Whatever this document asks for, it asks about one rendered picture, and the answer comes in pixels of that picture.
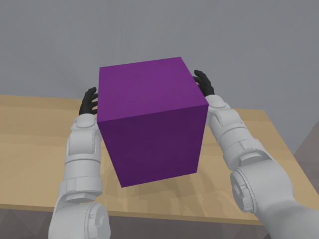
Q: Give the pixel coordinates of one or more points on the left robot forearm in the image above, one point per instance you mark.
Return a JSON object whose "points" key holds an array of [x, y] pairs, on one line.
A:
{"points": [[81, 181]]}

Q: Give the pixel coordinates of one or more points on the robot left hand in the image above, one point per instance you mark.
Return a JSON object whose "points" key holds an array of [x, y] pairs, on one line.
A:
{"points": [[87, 104]]}

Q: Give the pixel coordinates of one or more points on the carton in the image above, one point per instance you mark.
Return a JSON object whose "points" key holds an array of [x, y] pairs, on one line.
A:
{"points": [[151, 116]]}

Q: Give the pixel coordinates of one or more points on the right robot forearm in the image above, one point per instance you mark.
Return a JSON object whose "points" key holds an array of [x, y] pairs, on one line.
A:
{"points": [[232, 135]]}

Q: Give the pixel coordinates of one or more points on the right robot upper arm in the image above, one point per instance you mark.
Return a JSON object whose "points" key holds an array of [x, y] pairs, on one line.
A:
{"points": [[263, 189]]}

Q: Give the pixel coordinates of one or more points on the left robot upper arm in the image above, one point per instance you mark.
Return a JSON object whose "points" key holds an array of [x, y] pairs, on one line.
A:
{"points": [[84, 221]]}

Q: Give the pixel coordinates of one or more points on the table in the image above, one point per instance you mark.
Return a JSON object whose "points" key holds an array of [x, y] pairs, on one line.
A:
{"points": [[33, 135]]}

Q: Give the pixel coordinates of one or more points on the robot right hand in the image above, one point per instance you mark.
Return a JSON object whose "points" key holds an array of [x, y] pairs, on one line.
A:
{"points": [[204, 83]]}

